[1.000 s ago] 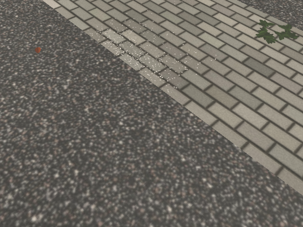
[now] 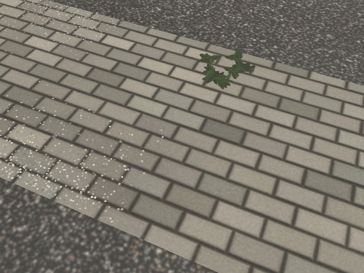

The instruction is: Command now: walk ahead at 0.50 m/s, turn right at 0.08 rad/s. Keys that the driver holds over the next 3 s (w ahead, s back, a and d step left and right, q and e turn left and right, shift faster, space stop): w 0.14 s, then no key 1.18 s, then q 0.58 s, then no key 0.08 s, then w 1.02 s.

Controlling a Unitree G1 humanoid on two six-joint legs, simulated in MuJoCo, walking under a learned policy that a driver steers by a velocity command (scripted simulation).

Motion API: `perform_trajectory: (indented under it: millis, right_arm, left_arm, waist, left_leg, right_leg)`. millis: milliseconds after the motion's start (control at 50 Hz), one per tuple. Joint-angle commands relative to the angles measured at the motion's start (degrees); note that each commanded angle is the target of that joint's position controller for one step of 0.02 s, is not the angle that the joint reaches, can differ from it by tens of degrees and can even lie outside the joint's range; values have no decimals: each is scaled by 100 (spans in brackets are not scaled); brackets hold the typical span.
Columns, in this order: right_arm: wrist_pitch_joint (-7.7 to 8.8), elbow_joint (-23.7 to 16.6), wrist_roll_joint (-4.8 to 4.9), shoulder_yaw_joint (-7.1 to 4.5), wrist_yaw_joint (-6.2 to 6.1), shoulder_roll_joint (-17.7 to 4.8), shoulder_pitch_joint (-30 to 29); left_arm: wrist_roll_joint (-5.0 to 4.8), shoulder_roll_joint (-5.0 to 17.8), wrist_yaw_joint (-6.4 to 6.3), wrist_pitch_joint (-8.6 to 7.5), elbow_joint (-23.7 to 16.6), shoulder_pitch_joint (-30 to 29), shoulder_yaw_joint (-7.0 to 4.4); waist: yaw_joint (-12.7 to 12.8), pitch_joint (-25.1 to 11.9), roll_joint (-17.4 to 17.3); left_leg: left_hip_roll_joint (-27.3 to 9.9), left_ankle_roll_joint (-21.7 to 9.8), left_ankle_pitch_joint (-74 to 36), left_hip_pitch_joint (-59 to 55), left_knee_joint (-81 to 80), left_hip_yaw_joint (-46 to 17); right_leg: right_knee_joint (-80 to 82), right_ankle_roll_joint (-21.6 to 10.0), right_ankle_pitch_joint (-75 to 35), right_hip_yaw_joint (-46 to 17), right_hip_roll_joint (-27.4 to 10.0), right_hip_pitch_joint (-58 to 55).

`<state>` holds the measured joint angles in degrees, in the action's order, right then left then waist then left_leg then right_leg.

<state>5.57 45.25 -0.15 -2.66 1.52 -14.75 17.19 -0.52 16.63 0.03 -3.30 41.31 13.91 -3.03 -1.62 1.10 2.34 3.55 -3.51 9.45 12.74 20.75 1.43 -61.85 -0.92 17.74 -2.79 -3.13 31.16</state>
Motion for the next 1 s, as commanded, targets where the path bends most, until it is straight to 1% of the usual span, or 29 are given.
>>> perform_trajectory:
  millis: [20, 100, 140, 160, 200, 240, 260, 280, 300, 320, 340, 360, 380, 400, 420, 460, 500, 520, 560, 600, 620, 640, 660, 680, 700, 740, 780, 860, 1000]
  right_arm:
    - [85, -302, 46, -202, -52, -888, -127]
    - [4, -151, 101, -226, -99, -1020, 116]
    - [-32, -35, 127, -230, -103, -1065, 353]
    - [-66, 25, 123, -223, -110, -1058, 426]
    - [-155, 120, 113, -218, -138, -1059, 524]
    - [-221, 145, 111, -236, -178, -1125, 435]
    - [-242, 111, 125, -241, -200, -1160, 263]
    - [-235, 85, 104, -198, -210, -1052, 269]
    - [-187, -90, -72, -66, -212, -722, 396]
    - [-159, 81, -75, 118, -157, -227, 1387]
    - [-179, 261, 63, -13, -136, -792, 1333]
    - [-229, 108, 167, -87, -148, -1003, 727]
    - [-304, 28, 125, -77, -202, -916, 341]
    - [-407, 11, 51, -90, -253, -856, 211]
    - [-513, 32, 27, -84, -286, -751, 299]
    - [-627, 139, 5, -39, -349, -521, 528]
    - [-658, 161, -35, -8, -379, -453, 421]
    - [-676, 166, -35, -17, -381, -485, 338]
    - [-709, 178, -48, -37, -369, -522, 177]
    - [-711, 159, -137, -42, -353, -516, 16]
    - [-700, 80, -185, -43, -364, -596, -94]
    - [-683, -10, -161, -83, -391, -880, -195]
    - [-664, 106, -91, -159, -385, -1076, -366]
    - [-610, 83, -90, -99, -356, -760, -477]
    - [-555, 128, -128, -38, -345, -563, -514]
    - [-454, 177, -95, -26, -323, -524, -547]
    - [-403, 276, -53, -29, -328, -559, -411]
    - [-419, 414, -31, -23, -349, -564, -362]
    - [-475, 660, -16, -11, -357, -517, -392]
  left_arm:
    - [44, 251, -13, -59, -452, -169, -50]
    - [22, 121, 46, -123, -573, -876, 18]
    - [-14, 132, 93, -153, -651, -1219, 22]
    - [-14, 142, 117, -171, -700, -1363, 17]
    - [11, 189, 184, -218, -775, -1509, -8]
    - [56, 327, 227, -253, -724, -1279, -72]
    - [100, 433, 215, -265, -573, -825, -133]
    - [159, 662, 177, -275, -391, -253, -220]
    - [288, 1110, 113, -266, -310, 422, -297]
    - [275, 1110, 100, -171, -280, 522, -252]
    - [130, 797, 130, -73, -226, 695, -208]
    - [64, 672, 130, -33, -239, 272, -156]
    - [59, 468, 121, -20, -251, -197, -75]
    - [96, 327, 125, -17, -259, -548, -17]
    - [162, 330, 131, -13, -228, -792, -20]
    - [249, 370, 137, -21, -162, -1092, -43]
    - [237, 401, 102, -14, -37, -1080, -57]
    - [217, 423, 81, 6, 33, -1048, -60]
    - [173, 426, 51, 67, 145, -1074, -41]
    - [141, 271, 44, 113, 264, -1043, 31]
    - [157, 146, 47, 121, 382, -866, 83]
    - [198, 166, 44, 128, 443, -697, 79]
    - [159, 165, 7, 161, 480, -485, 53]
    - [174, 289, -35, 186, 527, -617, 38]
    - [151, 278, -63, 209, 551, -629, 26]
    - [159, 257, -100, 245, 688, -531, 25]
    - [144, 225, -92, 230, 800, -521, 25]
    - [88, 222, -85, 233, 1019, -580, 15]
    - [60, 264, -140, 325, 1398, -593, 1]
  waist:
    - [89, -82, -662]
    - [-159, 20, -622]
    - [-302, 79, -622]
    - [-333, 150, -623]
    - [-314, 118, -683]
    - [-103, -113, -790]
    - [186, -356, -785]
    - [443, -745, -639]
    - [558, -1610, 118]
    - [286, -2486, 1353]
    - [538, -2740, 837]
    - [507, -1874, 531]
    - [362, -1320, 190]
    - [186, -976, 120]
    - [-18, -822, 294]
    - [-211, -764, 516]
    - [-147, -883, 518]
    - [-102, -920, 490]
    - [-90, -794, 426]
    - [-121, -487, 313]
    - [-88, -280, 164]
    - [85, -64, -205]
    - [336, 87, -974]
    - [222, 174, -954]
    - [255, 139, -968]
    - [254, 38, -823]
    - [199, -158, -633]
    - [142, -311, -407]
    - [159, -260, -232]
  left_leg:
    - [-1572, -1076, -1095, -496, -1212, -1424]
    - [-1335, -849, -1222, -484, -1264, -824]
    - [-1374, -807, -1164, -578, -1209, -753]
    - [-1410, -775, -1447, -670, -1098, -743]
    - [-1481, -643, -2140, -1009, -712, -731]
    - [-1511, -454, -2721, -1233, -204, -755]
    - [-1376, -320, -3215, -1185, 273, -660]
    - [-1087, -120, -3248, -933, 1023, -500]
    - [-709, 175, -1508, 165, 2505, -313]
    - [-69, 547, 2901, 1690, 4384, -360]
    - [-202, 560, 3161, 1891, 4892, -944]
    - [-421, 589, 2859, 2270, 4990, -780]
    - [-637, 646, 2470, 2267, 4694, -627]
    - [-808, 697, 2180, 1972, 4331, -632]
    - [-906, 739, 1933, 1404, 3928, -612]
    - [-800, 799, 1667, 598, 3153, -393]
    - [-775, 764, 1182, 218, 2462, -341]
    - [-767, 731, 863, 71, 2195, -328]
    - [-720, 633, 335, -264, 1641, -270]
    - [-664, 472, -5, -637, 967, -222]
    - [-866, 358, -177, -683, 588, -464]
    - [-1174, 220, -176, -476, 342, -752]
    - [-1054, 98, 1127, 344, 245, -713]
    - [-927, 147, 1591, 752, 46, -675]
    - [-911, 250, 1509, 852, -17, -652]
    - [-845, 376, 793, 608, 120, -575]
    - [-816, 384, 161, 303, 310, -515]
    - [-759, 346, -489, 35, 471, -433]
    - [-677, 332, -750, -54, 452, -341]
  right_leg:
    - [751, 153, -508, -60, -336, 734]
    - [2206, 189, -1804, 101, -214, 421]
    - [2636, 185, -2125, 182, -102, 249]
    - [2816, 159, -2187, 188, -41, 206]
    - [3124, 41, -2083, 193, 92, 103]
    - [3374, -130, -1944, 183, 215, -353]
    - [3610, -248, -2151, 284, 343, -1010]
    - [3777, -415, -2953, 283, 256, -1974]
    - [3177, -854, -5350, -724, -848, -3733]
    - [3059, -1914, -6441, -2341, -2216, -5254]
    - [3345, -1899, -5283, -2589, -2017, -4986]
    - [3596, -1656, -4596, -2010, -1719, -4294]
    - [3821, -1461, -4156, -1621, -1438, -3510]
    - [4043, -1367, -3810, -1361, -1294, -2726]
    - [4285, -1284, -3506, -1110, -1129, -2004]
    - [4511, -1268, -3347, -635, -879, -1248]
    - [4564, -1270, -2975, -497, -834, -1181]
    - [4610, -1252, -2493, -513, -848, -1181]
    - [4678, -1114, -1059, -533, -784, -989]
    - [4695, -758, 555, -519, -536, -662]
    - [4631, -486, 1086, -501, -378, -548]
    - [4366, -248, 1227, -336, -98, -561]
    - [4211, -89, 727, 72, 220, -1033]
    - [3960, -27, 318, 115, 226, -1479]
    - [3858, -64, 42, 130, 209, -1679]
    - [3783, -139, -388, 118, 177, -1758]
    - [3729, -165, -853, 114, 148, -1834]
    - [3630, -145, -1485, 132, 128, -1993]
    - [3603, -124, -1811, 138, 108, -2185]
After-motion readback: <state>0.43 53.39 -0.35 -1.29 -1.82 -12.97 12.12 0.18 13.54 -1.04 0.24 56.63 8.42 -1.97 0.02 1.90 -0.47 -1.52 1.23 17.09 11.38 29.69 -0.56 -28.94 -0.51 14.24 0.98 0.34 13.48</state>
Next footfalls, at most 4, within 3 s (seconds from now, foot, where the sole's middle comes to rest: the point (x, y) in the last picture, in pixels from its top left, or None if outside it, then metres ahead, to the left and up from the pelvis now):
0.28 right None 0.34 -0.15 -0.78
0.62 left None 0.31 0.10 -0.78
2.22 right None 0.37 -0.09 -0.78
2.66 left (105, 246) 0.59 0.28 -0.78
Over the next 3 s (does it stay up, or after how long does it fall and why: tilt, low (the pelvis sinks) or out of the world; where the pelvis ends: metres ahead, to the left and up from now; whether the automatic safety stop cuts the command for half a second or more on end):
stays up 0.63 0.21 0.00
